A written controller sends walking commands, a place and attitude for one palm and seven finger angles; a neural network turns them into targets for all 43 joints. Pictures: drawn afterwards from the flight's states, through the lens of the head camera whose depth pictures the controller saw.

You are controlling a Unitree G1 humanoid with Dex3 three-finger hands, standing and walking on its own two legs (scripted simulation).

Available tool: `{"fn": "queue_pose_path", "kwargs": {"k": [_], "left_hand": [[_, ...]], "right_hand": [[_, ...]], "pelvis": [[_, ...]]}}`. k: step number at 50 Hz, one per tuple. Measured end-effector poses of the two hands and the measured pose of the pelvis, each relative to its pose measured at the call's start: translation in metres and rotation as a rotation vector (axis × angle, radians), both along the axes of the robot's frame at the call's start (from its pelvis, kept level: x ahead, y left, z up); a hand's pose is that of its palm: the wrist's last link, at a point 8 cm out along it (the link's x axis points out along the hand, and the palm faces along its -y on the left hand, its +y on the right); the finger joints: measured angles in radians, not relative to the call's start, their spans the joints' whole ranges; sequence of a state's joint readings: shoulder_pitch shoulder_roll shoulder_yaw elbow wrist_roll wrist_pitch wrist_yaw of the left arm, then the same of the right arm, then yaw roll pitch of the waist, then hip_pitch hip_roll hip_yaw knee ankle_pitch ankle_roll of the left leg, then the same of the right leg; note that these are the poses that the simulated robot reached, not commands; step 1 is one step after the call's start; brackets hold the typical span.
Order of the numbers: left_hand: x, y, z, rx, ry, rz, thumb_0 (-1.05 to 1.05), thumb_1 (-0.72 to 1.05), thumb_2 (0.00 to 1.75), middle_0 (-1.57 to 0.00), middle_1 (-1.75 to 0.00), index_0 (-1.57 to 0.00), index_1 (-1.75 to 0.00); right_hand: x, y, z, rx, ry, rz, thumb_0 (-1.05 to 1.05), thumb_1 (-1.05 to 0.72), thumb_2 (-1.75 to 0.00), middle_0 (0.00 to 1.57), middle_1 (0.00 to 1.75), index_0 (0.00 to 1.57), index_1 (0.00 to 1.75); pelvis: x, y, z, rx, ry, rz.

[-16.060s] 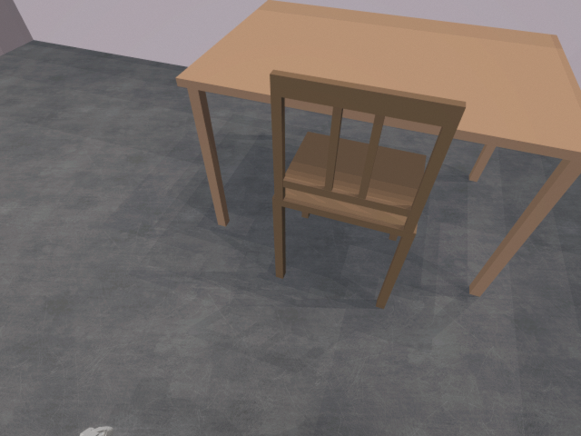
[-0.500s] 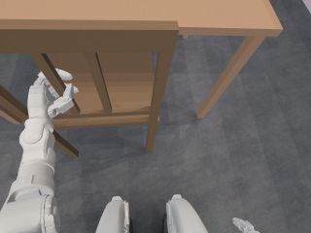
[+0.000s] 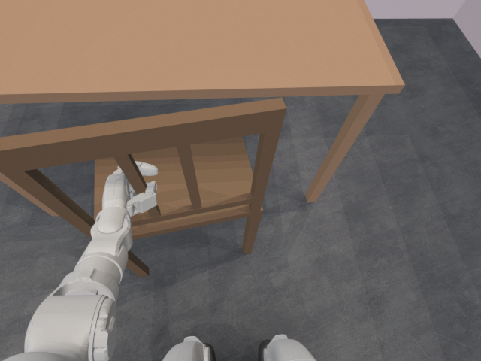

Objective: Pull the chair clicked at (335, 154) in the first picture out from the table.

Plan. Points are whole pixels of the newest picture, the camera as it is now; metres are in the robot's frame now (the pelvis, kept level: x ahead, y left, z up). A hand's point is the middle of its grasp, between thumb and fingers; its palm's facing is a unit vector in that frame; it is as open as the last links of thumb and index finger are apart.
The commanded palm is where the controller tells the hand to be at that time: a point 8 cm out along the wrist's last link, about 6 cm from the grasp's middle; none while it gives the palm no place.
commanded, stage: step backward, pulling the chair out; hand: left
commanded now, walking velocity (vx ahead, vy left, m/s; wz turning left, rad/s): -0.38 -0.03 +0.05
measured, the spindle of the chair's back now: (141, 188) +0.43 +0.19 -0.07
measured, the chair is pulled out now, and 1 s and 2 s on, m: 0.07 0.22 0.33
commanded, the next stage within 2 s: none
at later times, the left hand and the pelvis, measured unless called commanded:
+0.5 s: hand (173, 250) +0.30 +0.11 -0.05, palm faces +0.04 -0.99 -0.16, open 5.2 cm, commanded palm +0.31 +0.16 -0.05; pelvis -0.07 -0.02 +0.00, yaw +1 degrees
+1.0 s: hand (164, 275) +0.26 +0.12 -0.05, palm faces +0.02 -0.98 -0.19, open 5.3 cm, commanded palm +0.27 +0.18 -0.05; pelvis -0.10 -0.01 +0.00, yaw +1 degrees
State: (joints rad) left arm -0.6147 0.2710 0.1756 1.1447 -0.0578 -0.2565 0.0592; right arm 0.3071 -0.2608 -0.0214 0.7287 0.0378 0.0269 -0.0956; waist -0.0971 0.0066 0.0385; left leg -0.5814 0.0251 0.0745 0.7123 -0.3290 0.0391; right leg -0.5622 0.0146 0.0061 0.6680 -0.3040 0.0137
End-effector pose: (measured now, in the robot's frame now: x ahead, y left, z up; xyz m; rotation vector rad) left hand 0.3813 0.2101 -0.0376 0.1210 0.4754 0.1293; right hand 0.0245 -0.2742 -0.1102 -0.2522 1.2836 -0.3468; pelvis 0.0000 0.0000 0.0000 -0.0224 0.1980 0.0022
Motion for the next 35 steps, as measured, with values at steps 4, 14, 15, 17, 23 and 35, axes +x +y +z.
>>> {"fn": "queue_pose_path", "kwargs": {"k": [4,14,15,17,23,35], "left_hand": [[-0.015,-0.014,0.001,0.005,0.013,-0.001,0.02,0.72,0.75,-0.33,-1.13,-0.49,-1.45],[-0.056,-0.042,0.003,0.0,0.036,0.009,0.03,0.72,0.75,-0.3,-1.12,-0.5,-1.45],[-0.06,-0.044,0.003,0.0,0.036,0.006,0.03,0.71,0.75,-0.3,-1.12,-0.5,-1.45],[-0.069,-0.047,0.003,0.002,0.036,-0.004,0.02,0.71,0.75,-0.3,-1.12,-0.5,-1.45],[-0.095,-0.049,0.002,0.007,0.028,-0.038,0.02,0.71,0.75,-0.29,-1.13,-0.5,-1.45],[-0.128,-0.046,0.002,0.043,0.015,-0.027,0.01,0.67,0.79,-0.31,-1.16,-0.5,-1.45]], "right_hand": [[-0.013,-0.001,-0.006,0.03,0.0,-0.02,0.01,-0.9,-0.9,0.2,0.3,0.21,0.3],[-0.027,-0.018,-0.005,0.021,-0.088,-0.006,0.01,-0.9,-0.9,0.21,0.3,0.21,0.3],[-0.028,-0.02,-0.005,0.015,-0.099,-0.003,0.01,-0.9,-0.9,0.21,0.3,0.21,0.3],[-0.03,-0.024,-0.003,0.002,-0.119,0.007,0.01,-0.9,-0.9,0.21,0.3,0.21,0.3],[-0.034,-0.025,0.003,-0.026,-0.163,0.034,0.01,-0.9,-0.9,0.2,0.3,0.21,0.3],[-0.027,-0.004,-0.015,0.061,-0.226,0.078,0.01,-0.9,-0.9,0.2,0.3,0.21,0.3]], "pelvis": [[-0.01,-0.008,0.003,-0.003,-0.014,-0.005],[-0.046,-0.022,0.003,0.011,-0.048,0.015],[-0.05,-0.022,0.003,0.012,-0.054,0.017],[-0.056,-0.021,0.003,0.012,-0.067,0.02],[-0.069,-0.017,0.003,0.016,-0.1,0.018],[-0.083,-0.026,-0.004,0.037,-0.151,0.013]]}}
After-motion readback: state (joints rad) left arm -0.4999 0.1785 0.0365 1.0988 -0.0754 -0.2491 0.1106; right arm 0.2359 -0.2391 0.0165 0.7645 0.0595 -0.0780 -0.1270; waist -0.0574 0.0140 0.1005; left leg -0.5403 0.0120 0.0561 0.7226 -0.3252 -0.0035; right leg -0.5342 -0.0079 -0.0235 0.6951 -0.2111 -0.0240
